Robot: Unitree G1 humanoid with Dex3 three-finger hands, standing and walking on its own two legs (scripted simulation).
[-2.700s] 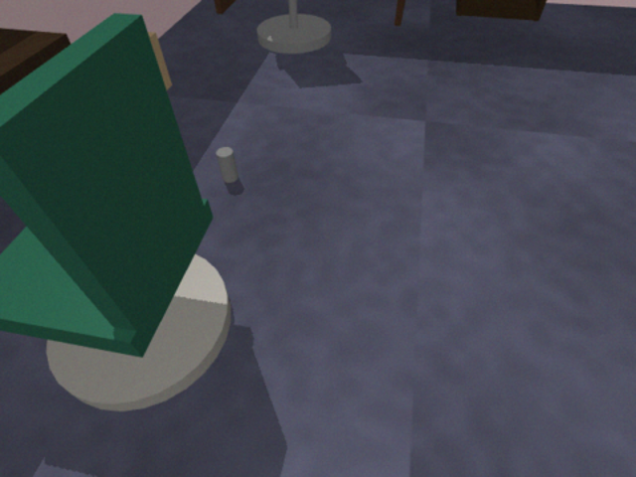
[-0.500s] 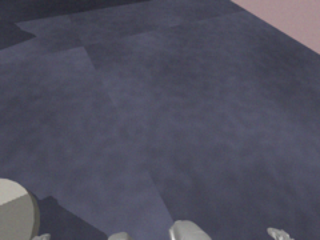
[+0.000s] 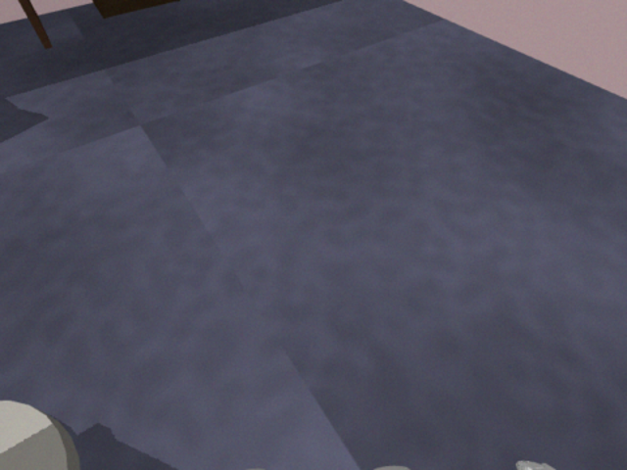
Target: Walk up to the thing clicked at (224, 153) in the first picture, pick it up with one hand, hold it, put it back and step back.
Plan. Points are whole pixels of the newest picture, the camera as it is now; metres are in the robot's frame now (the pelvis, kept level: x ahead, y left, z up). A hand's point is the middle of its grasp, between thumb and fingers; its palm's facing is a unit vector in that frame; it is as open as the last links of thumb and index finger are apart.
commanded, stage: walk up
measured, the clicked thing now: out of the picture +0.83 +1.39 -0.67
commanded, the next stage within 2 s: stand in 0.34 s
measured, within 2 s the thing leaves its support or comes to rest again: neither
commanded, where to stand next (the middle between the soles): +0.06 +0.01 m, yaw -1 degrees
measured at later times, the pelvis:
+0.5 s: pelvis +0.00 +0.01 +0.02, yaw -1 degrees
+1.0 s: pelvis +0.00 +0.02 +0.03, yaw +0 degrees
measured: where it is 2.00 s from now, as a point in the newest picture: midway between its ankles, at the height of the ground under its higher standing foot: outside the picture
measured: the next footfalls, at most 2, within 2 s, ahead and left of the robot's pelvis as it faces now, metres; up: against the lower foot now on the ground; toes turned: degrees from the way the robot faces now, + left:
none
